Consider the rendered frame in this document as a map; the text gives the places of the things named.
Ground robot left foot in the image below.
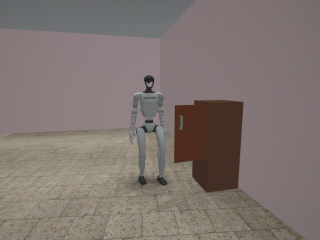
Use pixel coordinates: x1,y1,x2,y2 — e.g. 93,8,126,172
157,175,167,186

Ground robot left upper arm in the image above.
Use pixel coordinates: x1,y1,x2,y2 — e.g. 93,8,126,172
156,92,164,113

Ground left robot forearm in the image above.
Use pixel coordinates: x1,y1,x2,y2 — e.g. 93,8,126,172
158,112,166,128

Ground right robot hand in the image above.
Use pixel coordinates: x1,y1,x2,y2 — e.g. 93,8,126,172
129,130,136,144

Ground left robot hand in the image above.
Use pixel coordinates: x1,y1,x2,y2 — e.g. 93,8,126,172
163,127,167,141

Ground robot right upper arm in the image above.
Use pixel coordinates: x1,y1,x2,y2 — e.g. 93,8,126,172
132,92,142,114

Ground handle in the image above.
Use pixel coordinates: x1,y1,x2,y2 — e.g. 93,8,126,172
179,115,183,130

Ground right robot thigh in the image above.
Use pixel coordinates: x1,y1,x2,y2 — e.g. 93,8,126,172
136,126,146,160

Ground cupboard door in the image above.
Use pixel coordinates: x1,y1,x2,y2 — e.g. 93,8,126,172
174,104,208,163

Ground right robot forearm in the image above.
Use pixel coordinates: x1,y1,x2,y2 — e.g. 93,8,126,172
130,109,137,130

